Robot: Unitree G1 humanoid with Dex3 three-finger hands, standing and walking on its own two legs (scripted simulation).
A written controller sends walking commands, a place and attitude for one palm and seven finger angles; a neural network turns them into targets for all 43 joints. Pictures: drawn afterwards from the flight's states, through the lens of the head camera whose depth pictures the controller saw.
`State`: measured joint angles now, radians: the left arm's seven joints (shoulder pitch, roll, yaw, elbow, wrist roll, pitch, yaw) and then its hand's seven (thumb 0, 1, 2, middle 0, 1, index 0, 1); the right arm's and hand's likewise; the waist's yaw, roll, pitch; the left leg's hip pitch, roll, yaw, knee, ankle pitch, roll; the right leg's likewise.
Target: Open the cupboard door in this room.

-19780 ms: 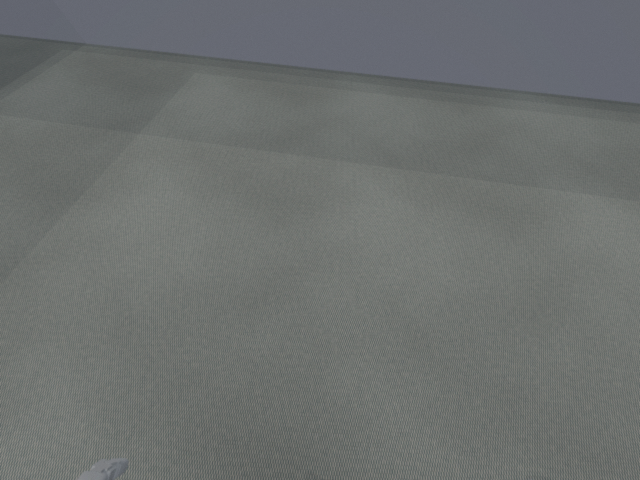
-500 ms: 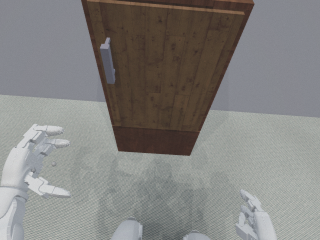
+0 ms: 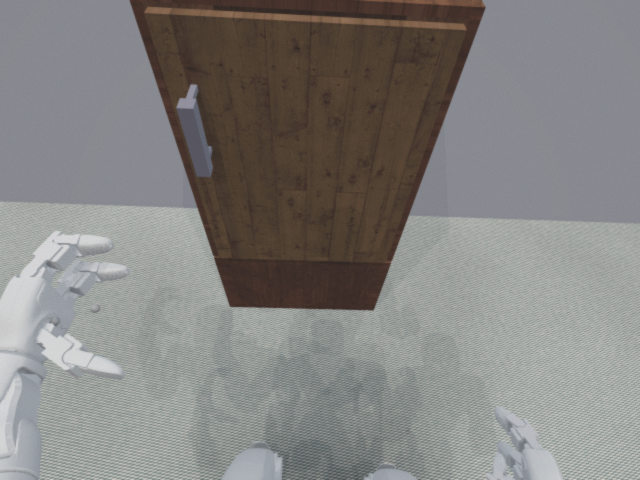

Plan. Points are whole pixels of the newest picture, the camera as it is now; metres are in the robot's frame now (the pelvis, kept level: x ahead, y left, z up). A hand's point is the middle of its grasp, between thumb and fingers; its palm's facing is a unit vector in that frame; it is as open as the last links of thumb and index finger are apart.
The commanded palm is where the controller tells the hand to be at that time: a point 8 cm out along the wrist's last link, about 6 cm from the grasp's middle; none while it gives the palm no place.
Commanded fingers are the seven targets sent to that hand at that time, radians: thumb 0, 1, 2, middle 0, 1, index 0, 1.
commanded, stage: raise the hand with hooked fingers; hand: left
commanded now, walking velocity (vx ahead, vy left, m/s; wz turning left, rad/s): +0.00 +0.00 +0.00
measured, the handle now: (199, 132) +0.61 +0.23 +0.05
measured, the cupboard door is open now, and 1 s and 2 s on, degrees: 0 0 0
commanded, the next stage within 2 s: move the hooked fingers beside the handle in 0.26 s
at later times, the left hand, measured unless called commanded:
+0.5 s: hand (107, 301) +0.30 +0.26 +0.06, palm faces +0.06 -1.00 -0.03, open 14.0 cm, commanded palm +0.28 +0.31 +0.06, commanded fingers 0.00 -0.50 0.30 -0.30 -1.20 -0.30 -1.20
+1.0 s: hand (121, 238) +0.39 +0.28 +0.05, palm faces +0.03 -1.00 +0.00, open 14.0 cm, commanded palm +0.37 +0.33 +0.06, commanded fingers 0.00 -0.50 0.30 -0.30 -1.20 -0.30 -1.20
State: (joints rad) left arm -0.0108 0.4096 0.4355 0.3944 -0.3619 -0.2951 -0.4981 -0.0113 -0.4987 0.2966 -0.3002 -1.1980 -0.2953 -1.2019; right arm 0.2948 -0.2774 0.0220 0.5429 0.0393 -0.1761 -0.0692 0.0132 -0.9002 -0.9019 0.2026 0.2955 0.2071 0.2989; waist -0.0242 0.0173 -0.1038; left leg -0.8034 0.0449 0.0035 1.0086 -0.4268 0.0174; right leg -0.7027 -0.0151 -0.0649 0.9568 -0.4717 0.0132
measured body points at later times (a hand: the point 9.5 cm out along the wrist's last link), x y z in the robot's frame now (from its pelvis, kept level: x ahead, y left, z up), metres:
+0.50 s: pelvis +0.00 -0.02 +0.00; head +0.06 -0.01 +0.44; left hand +0.29 +0.31 +0.06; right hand +0.16 -0.27 -0.09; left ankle +0.04 +0.11 -0.68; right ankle +0.00 -0.13 -0.68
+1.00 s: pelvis -0.01 +0.00 -0.01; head +0.09 +0.02 +0.43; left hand +0.38 +0.33 +0.05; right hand +0.08 -0.28 -0.11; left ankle +0.04 +0.11 -0.68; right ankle +0.00 -0.13 -0.68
